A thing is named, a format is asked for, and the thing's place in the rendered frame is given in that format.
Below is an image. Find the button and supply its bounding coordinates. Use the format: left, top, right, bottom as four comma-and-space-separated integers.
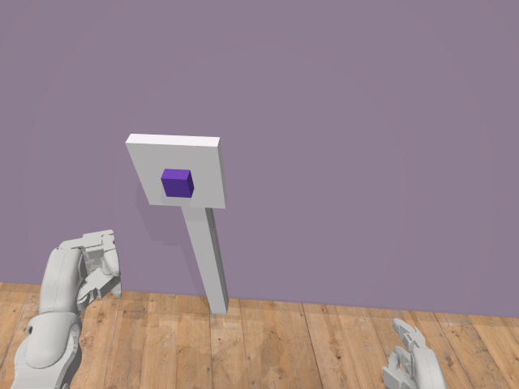
161, 169, 195, 198

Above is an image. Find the right robot hand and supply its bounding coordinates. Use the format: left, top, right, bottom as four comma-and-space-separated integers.
383, 318, 448, 389

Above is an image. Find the left robot hand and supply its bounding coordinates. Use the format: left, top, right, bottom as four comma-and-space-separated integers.
39, 229, 122, 316

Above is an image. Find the robot left forearm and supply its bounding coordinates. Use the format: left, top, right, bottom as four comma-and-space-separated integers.
10, 311, 83, 389

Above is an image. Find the panel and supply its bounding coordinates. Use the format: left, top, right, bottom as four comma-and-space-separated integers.
125, 134, 229, 314

